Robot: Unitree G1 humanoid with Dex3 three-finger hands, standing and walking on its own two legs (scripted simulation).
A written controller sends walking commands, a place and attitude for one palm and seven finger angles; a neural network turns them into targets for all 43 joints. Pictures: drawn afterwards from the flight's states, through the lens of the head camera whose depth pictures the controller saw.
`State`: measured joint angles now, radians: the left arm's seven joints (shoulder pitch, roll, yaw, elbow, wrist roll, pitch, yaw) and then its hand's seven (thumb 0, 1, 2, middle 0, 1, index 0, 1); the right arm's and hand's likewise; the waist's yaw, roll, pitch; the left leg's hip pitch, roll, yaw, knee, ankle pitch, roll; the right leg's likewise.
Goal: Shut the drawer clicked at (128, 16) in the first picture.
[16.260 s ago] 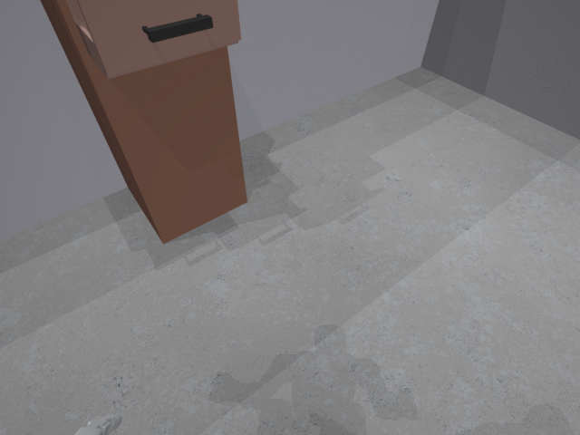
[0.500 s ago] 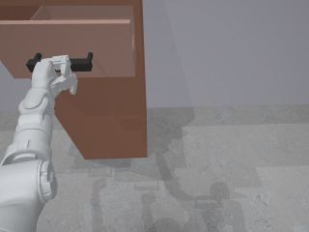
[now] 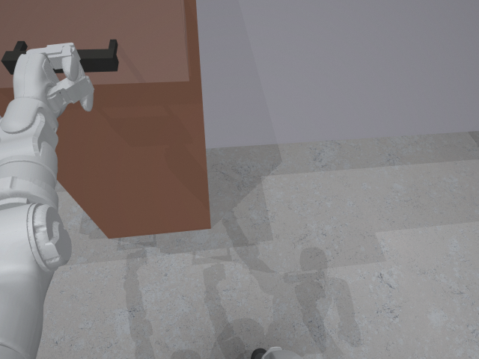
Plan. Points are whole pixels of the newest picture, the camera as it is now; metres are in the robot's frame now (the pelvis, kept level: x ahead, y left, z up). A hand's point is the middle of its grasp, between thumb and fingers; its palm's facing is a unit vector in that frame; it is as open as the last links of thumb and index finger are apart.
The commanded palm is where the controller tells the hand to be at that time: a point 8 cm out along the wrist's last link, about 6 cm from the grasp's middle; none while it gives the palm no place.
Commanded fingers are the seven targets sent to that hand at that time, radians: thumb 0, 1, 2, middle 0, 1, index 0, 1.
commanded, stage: push the drawer shut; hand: left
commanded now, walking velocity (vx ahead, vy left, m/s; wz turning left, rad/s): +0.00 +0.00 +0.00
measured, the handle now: (65, 53) +0.59 +0.25 +0.16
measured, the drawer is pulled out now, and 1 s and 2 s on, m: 0.02 0.00 0.00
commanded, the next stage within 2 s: pull the fist back off the drawer in 0.44 s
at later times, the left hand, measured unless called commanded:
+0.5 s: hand (85, 71) +0.54 +0.20 +0.16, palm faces +0.05 -1.00 +0.00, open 3.2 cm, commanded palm +0.55 +0.25 +0.16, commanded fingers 0.00 0.90 0.90 -1.40 -1.60 -1.40 -1.60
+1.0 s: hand (94, 75) +0.53 +0.19 +0.16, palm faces +0.03 -1.00 +0.02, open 3.3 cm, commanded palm +0.50 +0.25 +0.16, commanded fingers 0.00 0.90 0.90 -1.40 -1.60 -1.40 -1.60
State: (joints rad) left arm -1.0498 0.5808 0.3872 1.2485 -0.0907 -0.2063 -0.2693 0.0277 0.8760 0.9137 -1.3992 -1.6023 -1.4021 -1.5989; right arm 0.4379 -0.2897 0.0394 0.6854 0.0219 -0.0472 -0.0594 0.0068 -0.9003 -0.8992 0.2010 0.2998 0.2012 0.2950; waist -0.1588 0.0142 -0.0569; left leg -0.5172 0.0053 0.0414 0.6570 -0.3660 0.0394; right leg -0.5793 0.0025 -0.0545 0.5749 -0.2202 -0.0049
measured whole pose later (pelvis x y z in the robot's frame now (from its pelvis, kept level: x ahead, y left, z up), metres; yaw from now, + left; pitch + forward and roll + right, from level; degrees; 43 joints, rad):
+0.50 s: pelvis +0.01 +0.00 +0.00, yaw +1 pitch +16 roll -3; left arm -1.17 0.59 0.37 1.34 -0.05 -0.19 -0.22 0.02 0.80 0.96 -1.40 -1.60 -1.40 -1.60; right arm 0.44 -0.27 0.04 0.70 -0.01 0.00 -0.03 0.00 -0.90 -0.90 0.20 0.30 0.20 0.30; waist -0.17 0.03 -0.07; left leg -0.58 0.00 0.01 0.70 -0.39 0.04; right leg -0.61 0.00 -0.09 0.59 -0.24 0.00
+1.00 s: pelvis +0.00 -0.01 +0.00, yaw -1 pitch +15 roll -2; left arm -1.08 0.64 0.43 1.27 -0.07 -0.19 -0.27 0.03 0.90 0.92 -1.40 -1.60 -1.40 -1.60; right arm 0.50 -0.30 0.04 0.66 0.01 0.01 -0.03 0.01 -0.90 -0.90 0.20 0.30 0.20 0.29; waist -0.20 0.03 -0.07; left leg -0.58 0.03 0.04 0.69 -0.38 0.03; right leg -0.64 0.03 -0.05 0.58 -0.21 -0.02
